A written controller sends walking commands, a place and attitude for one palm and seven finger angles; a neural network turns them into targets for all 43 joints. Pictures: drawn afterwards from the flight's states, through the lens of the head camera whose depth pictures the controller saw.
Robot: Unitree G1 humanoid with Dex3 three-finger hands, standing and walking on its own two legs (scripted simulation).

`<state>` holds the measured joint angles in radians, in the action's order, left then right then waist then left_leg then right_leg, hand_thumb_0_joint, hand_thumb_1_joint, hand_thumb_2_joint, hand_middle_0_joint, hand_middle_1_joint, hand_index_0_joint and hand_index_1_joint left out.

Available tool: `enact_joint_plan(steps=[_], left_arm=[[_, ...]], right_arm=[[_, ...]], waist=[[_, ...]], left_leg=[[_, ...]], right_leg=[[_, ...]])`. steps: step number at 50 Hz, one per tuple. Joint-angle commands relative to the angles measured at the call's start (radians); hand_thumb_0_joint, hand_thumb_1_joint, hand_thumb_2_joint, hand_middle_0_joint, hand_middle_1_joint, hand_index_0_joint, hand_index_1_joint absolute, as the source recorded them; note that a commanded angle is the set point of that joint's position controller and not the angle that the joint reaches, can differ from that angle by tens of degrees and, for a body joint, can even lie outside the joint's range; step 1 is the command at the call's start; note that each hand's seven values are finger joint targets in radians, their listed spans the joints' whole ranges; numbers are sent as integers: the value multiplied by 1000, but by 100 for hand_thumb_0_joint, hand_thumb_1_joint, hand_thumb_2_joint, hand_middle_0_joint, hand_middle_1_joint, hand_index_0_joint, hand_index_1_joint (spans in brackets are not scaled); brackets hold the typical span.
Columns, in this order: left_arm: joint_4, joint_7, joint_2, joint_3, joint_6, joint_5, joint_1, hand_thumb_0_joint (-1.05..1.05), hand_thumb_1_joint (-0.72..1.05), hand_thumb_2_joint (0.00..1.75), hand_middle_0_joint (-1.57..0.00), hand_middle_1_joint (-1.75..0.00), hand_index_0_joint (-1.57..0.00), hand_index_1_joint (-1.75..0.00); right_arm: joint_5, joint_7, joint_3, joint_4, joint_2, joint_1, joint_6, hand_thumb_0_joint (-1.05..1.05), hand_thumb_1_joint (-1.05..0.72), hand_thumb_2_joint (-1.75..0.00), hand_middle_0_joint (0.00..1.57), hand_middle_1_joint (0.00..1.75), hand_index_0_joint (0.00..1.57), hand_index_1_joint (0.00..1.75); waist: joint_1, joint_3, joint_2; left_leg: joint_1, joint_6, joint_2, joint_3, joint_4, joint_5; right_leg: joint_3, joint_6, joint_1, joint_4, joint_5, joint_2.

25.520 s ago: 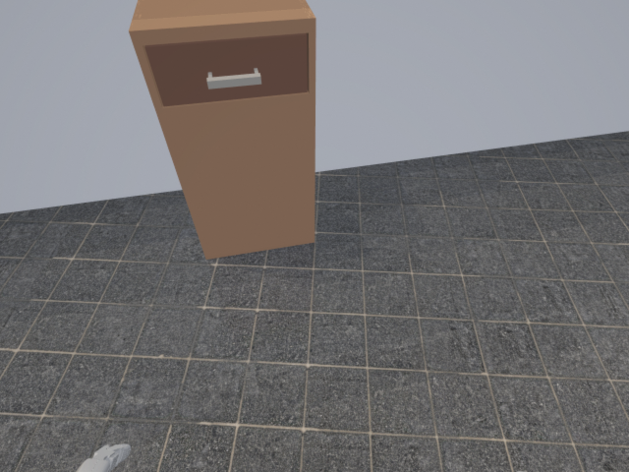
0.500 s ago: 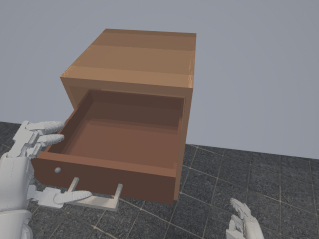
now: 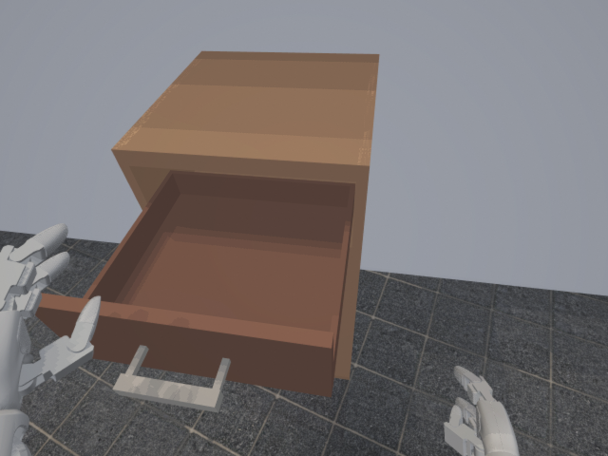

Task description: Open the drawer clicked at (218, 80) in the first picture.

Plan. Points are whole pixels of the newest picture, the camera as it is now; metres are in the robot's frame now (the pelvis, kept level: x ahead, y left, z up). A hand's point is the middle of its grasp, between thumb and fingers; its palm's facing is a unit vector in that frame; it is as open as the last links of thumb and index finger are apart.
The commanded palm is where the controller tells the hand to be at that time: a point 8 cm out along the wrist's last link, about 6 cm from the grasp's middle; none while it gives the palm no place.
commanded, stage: draw the hand back to the body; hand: left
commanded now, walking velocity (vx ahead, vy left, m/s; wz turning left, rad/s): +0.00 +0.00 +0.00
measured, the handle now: (175, 376) +0.21 +0.21 -0.01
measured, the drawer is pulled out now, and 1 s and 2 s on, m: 0.30 0.30 0.30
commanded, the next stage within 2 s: step back with the hand held close in 0.22 s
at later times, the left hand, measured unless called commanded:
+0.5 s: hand (70, 330) +0.18 +0.24 +0.18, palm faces +0.38 -0.79 -0.48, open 7.4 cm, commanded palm +0.11 +0.28 +0.18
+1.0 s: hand (11, 433) +0.10 +0.25 +0.17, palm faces +0.42 -0.80 -0.44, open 7.4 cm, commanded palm +0.04 +0.29 +0.18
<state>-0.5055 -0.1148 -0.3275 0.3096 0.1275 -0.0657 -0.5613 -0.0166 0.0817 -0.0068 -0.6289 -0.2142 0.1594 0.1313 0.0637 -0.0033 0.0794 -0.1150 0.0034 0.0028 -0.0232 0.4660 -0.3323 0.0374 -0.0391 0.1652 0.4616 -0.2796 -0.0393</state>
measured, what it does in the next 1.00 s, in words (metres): steps on the spot: right foot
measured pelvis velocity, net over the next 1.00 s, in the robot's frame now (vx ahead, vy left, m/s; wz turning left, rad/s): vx -0.10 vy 0.01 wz -0.01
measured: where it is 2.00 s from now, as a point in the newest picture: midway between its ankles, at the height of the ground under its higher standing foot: outside the picture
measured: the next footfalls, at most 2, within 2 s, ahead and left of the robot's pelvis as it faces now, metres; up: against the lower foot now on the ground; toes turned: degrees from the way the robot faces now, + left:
right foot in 0.94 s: -0.05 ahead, -0.09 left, +0.00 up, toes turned -1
left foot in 1.20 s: -0.09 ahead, +0.15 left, +0.00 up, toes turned +1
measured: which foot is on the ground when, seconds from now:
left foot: down 0.00-1.00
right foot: down 0.00-0.82, up 0.84-0.92, down 0.94-1.00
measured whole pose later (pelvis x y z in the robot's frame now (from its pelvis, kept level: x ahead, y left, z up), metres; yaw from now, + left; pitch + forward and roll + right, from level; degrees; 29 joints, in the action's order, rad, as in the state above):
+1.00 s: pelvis -0.10 +0.01 -0.01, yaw -1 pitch +1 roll -1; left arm -0.60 -0.18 -0.33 0.37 0.21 -0.04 -0.62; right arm 0.03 0.07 -0.02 -0.58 -0.19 0.19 0.11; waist 0.01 0.00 0.05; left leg -0.40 0.01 0.00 -0.01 0.65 -0.27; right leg 0.03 -0.03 0.33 0.61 -0.31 -0.04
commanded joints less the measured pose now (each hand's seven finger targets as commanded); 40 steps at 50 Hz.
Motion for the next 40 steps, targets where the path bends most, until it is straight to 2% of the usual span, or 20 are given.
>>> enact_joint_plan(steps=[1, 3, 4, 5, 9, 11, 14, 16, 17, 18, 19, 20, 22, 25, 28, 30, 32, 34, 37, 40], left_arm=[[-204, -17, -155, 89, 56, 1, 49, 0, 90, 90, -20, -30, -20, -30], [-225, -19, -171, 99, 56, 3, 49, 0, 90, 90, -20, -30, -20, -30], [-237, -19, -175, 101, 57, 4, 60, 0, 90, 90, -20, -30, -20, -30], [-215, -22, -178, 109, 54, 2, 42, 0, 90, 90, -20, -30, -20, -30], [-212, -21, -179, 116, 52, 1, 54, 0, 90, 90, -20, -30, -20, -30], [-187, -20, -167, 108, 51, -2, 45, 0, 90, 90, -20, -30, -20, -30], [-200, -19, -170, 107, 56, 1, 65, 0, 90, 90, -20, -30, -20, -30], [-197, -21, -168, 107, 59, 0, 41, 0, 90, 90, -20, -30, -20, -30], [-287, -31, -312, 266, 108, 3, 202, 0, 90, 90, -20, -30, -20, -30], [-199, -24, -235, 210, 115, 12, 122, 0, 90, 90, -20, -30, -20, -30], [-228, -23, -250, 212, 123, 15, 134, 0, 90, 90, -20, -30, -20, -30], [-175, -19, -198, 174, 119, 21, 67, 0, 90, 90, -20, -30, -20, -30], [-162, -15, -169, 145, 118, 20, 8, 0, 90, 90, -20, -30, -20, -30], [-186, -23, -180, 164, 123, 22, -64, 0, 90, 90, -20, -30, -20, -30], [-239, -31, -211, 195, 126, 22, -92, 0, 90, 90, -20, -30, -20, -30], [-276, -39, -230, 215, 131, 22, -110, 0, 90, 90, -20, -30, -20, -30], [-300, -44, -236, 228, 133, 20, -127, 0, 90, 90, -20, -30, -20, -30], [-333, -54, -255, 243, 135, 22, -126, 0, 90, 90, -20, -30, -20, -30], [-338, -63, -222, 221, 138, 23, -145, 0, 90, 90, -20, -30, -20, -30], [-346, -78, -202, 207, 142, 30, -128, 0, 90, 90, -20, -30, -20, -30]], right_arm=[[-1, 4, 31, 167, -86, -108, 61, 0, -90, -90, 20, 30, 20, 30], [1, 1, 31, 171, -86, -109, 65, 0, -90, -90, 20, 30, 20, 30], [1, 2, 30, 167, -90, -116, 67, 0, -90, -90, 20, 30, 20, 30], [2, 2, 29, 163, -82, -112, 65, 0, -90, -90, 20, 30, 20, 30], [0, 3, 29, 163, -85, -119, 62, 0, -90, -90, 20, 30, 20, 30], [-2, 3, 28, 166, -81, -116, 57, 0, -90, -90, 20, 30, 20, 30], [-3, 3, 30, 163, -85, -122, 59, 0, -90, -90, 20, 30, 20, 30], [-2, 0, 29, 164, -80, -118, 62, 0, -90, -90, 20, 30, 20, 30], [-9, -1, 32, 200, -113, -55, 40, 0, -90, -90, 20, 30, 20, 30], [-3, -2, 36, 173, -101, -60, 29, 0, -90, -90, 20, 30, 20, 30], [-2, -2, 38, 182, -107, -77, 24, 0, -90, -90, 20, 30, 20, 30], [-4, -4, 37, 181, -104, -75, 16, 0, -90, -90, 20, 30, 20, 30], [-9, -12, 42, 198, -109, -77, -1, 0, -90, -90, 20, 30, 20, 30], [-12, -18, 54, 208, -113, -88, -20, 0, -90, -90, 20, 30, 20, 30], [-15, -19, 63, 233, -109, -98, -40, 0, -90, -90, 20, 30, 20, 30], [-13, -16, 64, 241, -106, -98, -43, 0, -90, -90, 20, 30, 20, 30], [-11, -13, 64, 253, -104, -97, -43, 0, -90, -90, 20, 30, 20, 30], [-6, -8, 66, 254, -108, -102, -37, 0, -90, -90, 20, 30, 20, 30], [9, -4, 63, 261, -104, -77, -22, 0, -90, -90, 20, 30, 20, 30], [31, 4, 64, 247, -106, -53, 4, 0, -90, -90, 20, 30, 20, 30]], waist=[[-13, -88, -30], [-8, -114, -36], [-7, -105, 0], [-7, -104, -32], [-8, -78, -28], [-10, -61, -56], [-10, -57, -12], [-7, -76, -18], [-56, 16, -51], [-70, -3, -126], [-69, 3, -131], [-75, -31, -152], [-75, -83, -135], [-71, -154, -68], [-72, -185, -94], [-70, -189, -78], [-66, -182, -58], [-62, -171, 9], [-67, -147, 29], [-72, -121, 93]], left_leg=[[-2, 10, -47, 32, -43, 363], [3, 10, -46, 29, -41, 385], [4, 8, -43, 29, -39, 388], [2, 9, -45, 31, -42, 380], [-11, 8, -43, 30, -43, 359], [-20, 10, -46, 31, -49, 331], [-10, 10, -44, 33, -49, 316], [-12, 11, -44, 30, -51, 318], [-66, 31, -48, -5, -16, 218], [-48, 32, -41, -10, 14, 178], [-38, 33, -36, -8, 26, 172], [-27, 32, -37, -2, 32, 192], [-31, 34, -48, 4, 29, 248], [-32, 38, -84, -13, 5, 372], [-78, 36, -101, -33, 9, 434], [-102, 33, -105, -50, 8, 443], [-145, 35, -116, -73, -8, 432], [-175, 35, -127, -87, -25, 426], [-260, 45, -156, -111, -56, 397], [-324, 58, -203, -134, -97, 394]], right_leg=[[-7, 26, -47, -57, 319, 76], [-6, 25, -65, -49, 340, 76], [-13, 21, -61, -56, 339, 75], [-8, 24, -62, -56, 340, 76], [-13, 21, -52, -67, 324, 74], [-9, 26, -45, -68, 299, 74], [-16, 22, -33, -80, 271, 74], [-9, 24, -47, -70, 276, 76], [-157, 11, 47, -138, 321, 125], [-171, 3, 58, -150, 321, 159], [-189, -5, 85, -156, 361, 177], [-175, -6, 68, -136, 378, 184], [-154, 1, 33, -98, 420, 188], [-127, 11, 0, -32, 458, 174], [-114, 16, -28, 13, 487, 162], [-108, 7, -26, 32, 476, 161], [-100, 9, -25, 54, 429, 144], [-90, 11, -15, 72, 379, 130], [-64, 22, -23, 124, 254, 99], [-32, 33, 0, 208, 50, 66]])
